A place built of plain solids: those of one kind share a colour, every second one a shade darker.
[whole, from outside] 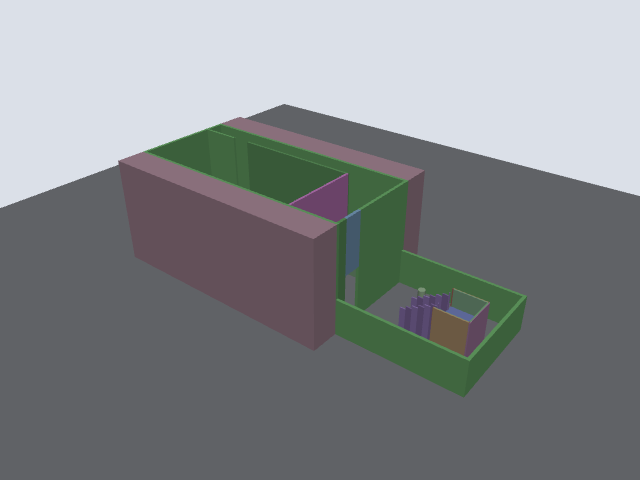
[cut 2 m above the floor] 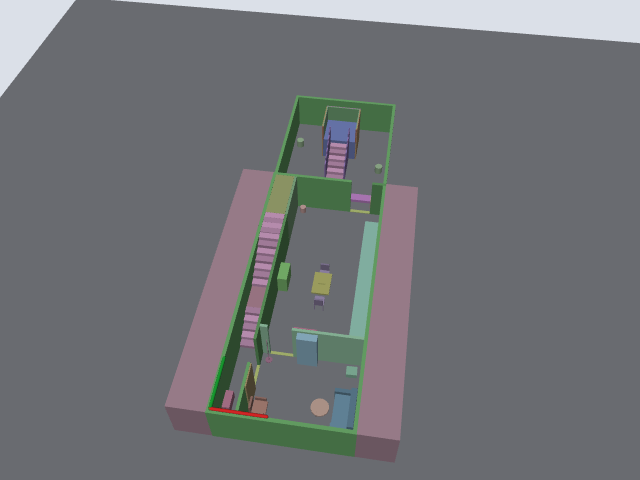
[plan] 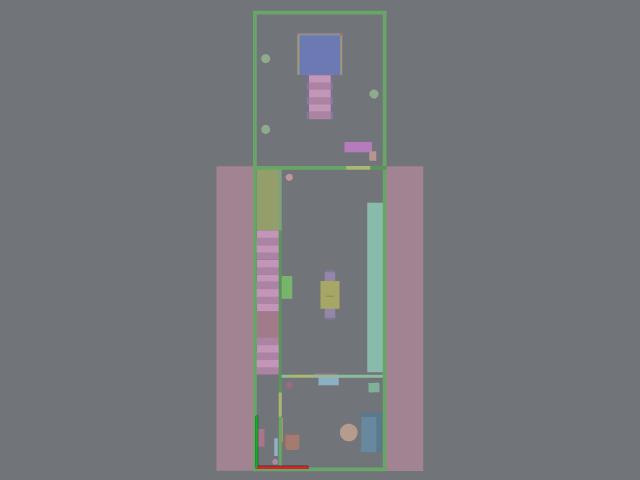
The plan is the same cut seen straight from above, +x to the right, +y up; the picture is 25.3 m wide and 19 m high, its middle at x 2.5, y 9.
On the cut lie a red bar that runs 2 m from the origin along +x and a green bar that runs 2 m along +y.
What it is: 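A terraced town house, two up and two down, 5.0 m between the party walls, 11.8 m deep; a hall 0.86 m wide; a stair of 17 risers of 164 mm on goings of 291 mm, 0.86 m wide, straight between the party wall and the hall's partition, arriving straight on the upper floor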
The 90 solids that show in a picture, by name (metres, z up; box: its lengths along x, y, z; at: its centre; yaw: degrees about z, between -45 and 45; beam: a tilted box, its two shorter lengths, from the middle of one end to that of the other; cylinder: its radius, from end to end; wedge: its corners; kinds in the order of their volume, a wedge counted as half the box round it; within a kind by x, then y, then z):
{
 "neighbour_1": {"box": [1.46, 12.06, 5.45], "at": [-0.87, 5.89, 2.67]},
 "neighbour_2": {"box": [1.46, 12.06, 5.45], "at": [5.86, 5.89, 2.67]},
 "wall_1": {"box": [0.15, 12.08, 5.45], "at": [-0.07, 5.89, 2.67]},
 "wall_2": {"box": [0.15, 6.3, 1.85], "at": [-0.07, 14.93, 0.88]},
 "wall_3": {"box": [0.12, 2.0, 5.45], "at": [0.92, 1.0, 2.67]},
 "wall_4": {"box": [0.12, 6.42, 5.45], "at": [0.92, 6.17, 2.67]},
 "wall_5": {"box": [3.69, 0.15, 5.45], "at": [1.69, 11.85, 2.67]},
 "wall_6": {"box": [5.29, 0.15, 5.45], "at": [2.49, -0.07, 2.67]},
 "wall_7": {"box": [5.29, 0.15, 1.85], "at": [2.49, 18.0, 0.88]},
 "wall_8": {"box": [0.65, 0.15, 5.45], "at": [4.81, 11.85, 2.67]},
 "wall_9": {"box": [0.15, 12.08, 5.45], "at": [5.06, 5.89, 2.67]},
 "wall_10": {"box": [0.15, 6.3, 1.85], "at": [5.06, 14.93, 0.88]},
 "tread_1": {"box": [0.86, 0.29, 0.21], "at": [0.43, 3.82, 0.06]},
 "tread_2": {"box": [0.86, 0.29, 0.38], "at": [0.43, 4.11, 0.14]},
 "tread_3": {"box": [0.86, 0.29, 0.54], "at": [0.43, 4.4, 0.22]},
 "tread_4": {"box": [0.86, 0.29, 0.71], "at": [0.43, 4.69, 0.3]},
 "tread_5": {"box": [0.86, 0.29, 0.87], "at": [0.43, 4.98, 0.39]},
 "tread_6": {"box": [0.86, 0.29, 1.04], "at": [0.43, 6.32, 0.47]},
 "tread_7": {"box": [0.86, 0.29, 1.2], "at": [0.43, 6.61, 0.55]},
 "tread_8": {"box": [0.86, 0.29, 1.37], "at": [0.43, 6.9, 0.63]},
 "tread_9": {"box": [0.86, 0.29, 1.53], "at": [0.43, 7.19, 0.72]},
 "tread_10": {"box": [0.86, 0.29, 1.69], "at": [0.43, 7.49, 0.8]},
 "tread_11": {"box": [0.86, 0.29, 1.86], "at": [0.43, 7.78, 0.88]},
 "tread_12": {"box": [0.86, 0.29, 2.02], "at": [0.43, 8.07, 0.96]},
 "tread_13": {"box": [0.86, 0.29, 2.19], "at": [0.43, 8.36, 1.04]},
 "tread_14": {"box": [0.86, 0.29, 2.35], "at": [0.43, 8.65, 1.13]},
 "tread_15": {"box": [0.86, 0.29, 2.52], "at": [0.43, 8.94, 1.21]},
 "tread_16": {"box": [0.86, 0.29, 2.68], "at": [0.43, 9.23, 1.29]},
 "tread_17": {"box": [0.86, 0.29, 0.21], "at": [2.49, 13.93, 0.06]},
 "tread_18": {"box": [0.86, 0.29, 0.38], "at": [2.49, 14.22, 0.14]},
 "tread_19": {"box": [0.86, 0.29, 0.54], "at": [2.49, 14.51, 0.22]},
 "tread_20": {"box": [0.86, 0.29, 0.71], "at": [2.49, 14.8, 0.3]},
 "tread_21": {"box": [0.86, 0.29, 0.87], "at": [2.49, 15.09, 0.39]},
 "tread_22": {"box": [0.86, 0.29, 1.04], "at": [2.49, 15.38, 0.47]},
 "under_landing_1": {"box": [0.86, 2.4, 2.75], "at": [0.43, 10.58, 1.32]},
 "plat_1": {"box": [1.66, 1.6, 1.2], "at": [2.49, 16.33, 0.55]},
 "bedroom_front_wall_1": {"box": [4.06, 0.12, 2.7], "at": [2.96, 9.32, 4.05]},
 "kitchen_wall_1": {"box": [0.3, 0.12, 2.75], "at": [1.13, 3.61, 1.32]},
 "kitchen_wall_2": {"box": [2.76, 0.12, 2.75], "at": [3.6, 3.61, 1.32]},
 "partition_low_beyond_1": {"box": [0.12, 2.4, 2.75], "at": [0.92, 10.58, 1.32]},
 "half_landing_1": {"box": [0.86, 1.05, 0.87], "at": [0.43, 5.65, 0.39]},
 "sofa_1": {"box": [0.65, 1.24, 0.37], "at": [4.46, 1.38, 0.24]},
 "sofa_2": {"box": [0.86, 0.16, 0.65], "at": [4.54, 0.68, 0.28]},
 "sofa_3": {"box": [0.86, 0.16, 0.65], "at": [4.54, 2.08, 0.28]},
 "sofa_4": {"box": [0.24, 1.56, 0.83], "at": [4.85, 1.38, 0.36]},
 "shelf_1": {"box": [0.8, 0.3, 1.95], "at": [2.84, 3.4, 0.93]},
 "guard_ground_1": {"box": [0.06, 1.6, 2.1], "at": [1.63, 16.33, 1.0]},
 "guard_ground_2": {"box": [0.06, 1.6, 2.1], "at": [3.36, 16.33, 1.0]},
 "back_wall_over_door_1": {"box": [0.97, 0.15, 2.74], "at": [4.01, 11.85, 4.03]},
 "dresser_1": {"box": [0.42, 0.9, 0.92], "at": [1.19, 7.12, 0.41]},
 "piece_1": {"box": [0.06, 0.29, 1.11], "at": [2.01, 13.93, 0.51]},
 "piece_2": {"box": [0.06, 0.29, 1.28], "at": [2.01, 14.22, 0.59]},
 "piece_3": {"box": [0.06, 0.29, 1.44], "at": [2.01, 14.51, 0.67]},
 "piece_4": {"box": [0.06, 0.29, 1.61], "at": [2.01, 14.8, 0.75]},
 "piece_5": {"box": [0.06, 0.29, 1.77], "at": [2.01, 15.09, 0.84]},
 "piece_6": {"box": [0.06, 0.29, 1.94], "at": [2.01, 15.38, 0.92]},
 "piece_7": {"box": [0.06, 0.29, 1.11], "at": [2.98, 13.93, 0.51]},
 "piece_8": {"box": [0.06, 0.29, 1.28], "at": [2.98, 14.22, 0.59]},
 "piece_9": {"box": [0.06, 0.29, 1.44], "at": [2.98, 14.51, 0.67]},
 "piece_10": {"box": [0.06, 0.29, 1.61], "at": [2.98, 14.8, 0.75]},
 "piece_11": {"box": [0.06, 0.29, 1.77], "at": [2.98, 15.09, 0.84]},
 "piece_12": {"box": [0.06, 0.29, 1.94], "at": [2.98, 15.38, 0.92]},
 "guard_far_ground_1": {"box": [1.78, 0.06, 2.1], "at": [2.49, 17.16, 1.0]},
 "guard_whole_1": {"box": [0.06, 1.6, 0.9], "at": [1.66, 16.33, 1.6]},
 "guard_whole_2": {"box": [0.06, 1.6, 0.9], "at": [3.33, 16.33, 1.6]},
 "kitchen_run_worktop_1": {"box": [0.62, 6.71, 0.04], "at": [4.68, 7.12, 0.88]},
 "plant_pot_1": {"cylinder": 0.18, "from": [0.35, 13.38, 0.0], "to": [0.35, 13.38, 0.38]},
 "plant_pot_2": {"cylinder": 0.18, "from": [0.35, 16.18, 0.0], "to": [0.35, 16.18, 0.38]},
 "plant_pot_3": {"cylinder": 0.18, "from": [4.64, 14.78, 0.0], "to": [4.64, 14.78, 0.38]},
 "shoe_rack_1": {"box": [0.3, 0.7, 0.5], "at": [0.15, 1.17, 0.2]},
 "door_leaf_front_room_1": {"box": [0.05, 0.95, 2.07], "at": [1.01, 1.49, 0.98]},
 "door_leaf_kitchen_1": {"box": [0.92, 0.05, 2.07], "at": [2.72, 3.69, 0.98]},
 "guard_far_whole_1": {"box": [1.66, 0.06, 0.9], "at": [2.49, 17.13, 1.6]},
 "yard_step_1": {"box": [1.09, 0.41, 0.2], "at": [4.01, 12.68, 0.05]},
 "meeting_table_1": {"box": [0.75, 1.1, 0.07], "at": [2.9, 6.83, 0.7]},
 "radiator_1": {"box": [0.14, 0.7, 0.6], "at": [0.76, 0.8, 0.42]},
 "bin_recycle_1": {"box": [0.28, 0.38, 0.55], "at": [4.59, 12.33, 0.23]},
 "armchair_shell_1": {"box": [0.09, 0.48, 0.35], "at": [1.1, 1.01, 0.62]},
 "armchair_shell_2": {"box": [0.44, 0.06, 0.2], "at": [1.4, 1.31, 0.53]},
 "armchair_shell_3": {"box": [0.54, 0.55, 0.1], "at": [1.42, 1.01, 0.4]},
 "box_cardboard_1": {"box": [0.44, 0.38, 0.29], "at": [4.64, 3.16, 0.09], "yaw": 2.4},
 "side_chair_1": {"box": [0.38, 0.08, 0.38], "at": [2.9, 5.89, 0.65]},
 "side_chair_2": {"box": [0.42, 0.42, 0.04], "at": [2.9, 6.13, 0.43]},
 "side_chair_3": {"box": [0.42, 0.42, 0.04], "at": [2.9, 7.53, 0.43]},
 "side_chair_4": {"box": [0.38, 0.08, 0.38], "at": [2.9, 7.77, 0.65]},
 "threshold_1": {"box": [0.13, 0.96, 0.07], "at": [0.92, 2.48, -0.01]},
 "threshold_2": {"box": [0.94, 0.13, 0.07], "at": [1.75, 3.61, -0.01]},
 "threshold_3": {"box": [0.95, 0.16, 0.08], "at": [4.01, 11.85, -0.01]},
 "coffee_table_1": {"cylinder": 0.35, "from": [3.64, 1.38, 0.33], "to": [3.64, 1.38, 0.4]},
 "bin_waste_1": {"cylinder": 0.14, "from": [1.28, 11.48, 0.0], "to": [1.28, 11.48, 0.31]}
}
